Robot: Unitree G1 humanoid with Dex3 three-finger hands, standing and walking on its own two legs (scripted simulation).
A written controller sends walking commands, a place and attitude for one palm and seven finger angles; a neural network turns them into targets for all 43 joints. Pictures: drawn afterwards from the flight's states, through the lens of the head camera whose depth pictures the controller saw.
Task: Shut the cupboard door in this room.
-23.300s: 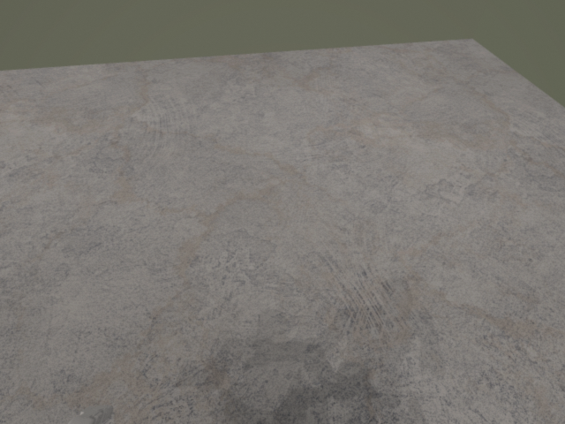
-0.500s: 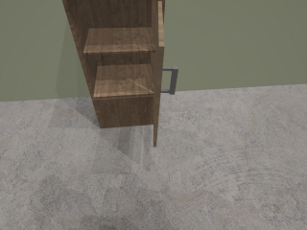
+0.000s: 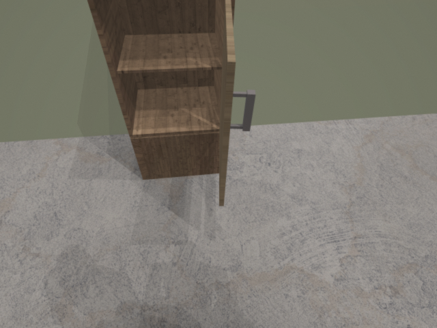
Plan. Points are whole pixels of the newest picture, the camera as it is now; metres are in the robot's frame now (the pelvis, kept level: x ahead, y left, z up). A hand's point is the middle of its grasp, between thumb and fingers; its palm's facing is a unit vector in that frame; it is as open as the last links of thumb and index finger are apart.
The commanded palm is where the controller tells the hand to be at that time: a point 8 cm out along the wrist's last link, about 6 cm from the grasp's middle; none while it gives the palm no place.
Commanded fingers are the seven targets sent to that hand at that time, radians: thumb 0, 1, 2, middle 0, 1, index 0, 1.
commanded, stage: turn or walk to find it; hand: left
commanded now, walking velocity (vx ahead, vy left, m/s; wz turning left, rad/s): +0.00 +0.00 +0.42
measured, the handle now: (241, 111) +0.65 -0.03 +0.02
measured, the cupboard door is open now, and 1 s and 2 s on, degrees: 82 82 82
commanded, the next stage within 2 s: stand and wait in 0.92 s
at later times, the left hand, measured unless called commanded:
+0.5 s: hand out of the picture -0.01 +0.21 -0.21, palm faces +0.21 -0.96 -0.20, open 7.4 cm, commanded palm none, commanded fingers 0.00 0.90 0.90 -0.20 -0.30 -0.20 -0.30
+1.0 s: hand out of the picture +0.01 +0.18 -0.15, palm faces +0.39 -0.87 -0.29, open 7.4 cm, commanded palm none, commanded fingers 0.00 0.90 0.90 -0.20 -0.30 -0.20 -0.30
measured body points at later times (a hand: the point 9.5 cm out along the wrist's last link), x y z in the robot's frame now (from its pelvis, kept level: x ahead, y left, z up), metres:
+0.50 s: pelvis -0.01 +0.02 -0.03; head +0.04 +0.05 +0.42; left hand -0.02 +0.26 -0.19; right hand +0.10 -0.23 -0.17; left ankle -0.01 +0.11 -0.75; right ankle -0.04 -0.13 -0.73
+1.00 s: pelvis +0.01 -0.04 -0.01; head +0.06 -0.06 +0.44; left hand -0.01 +0.22 -0.13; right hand +0.16 -0.25 -0.18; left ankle -0.04 +0.09 -0.70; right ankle +0.03 -0.14 -0.74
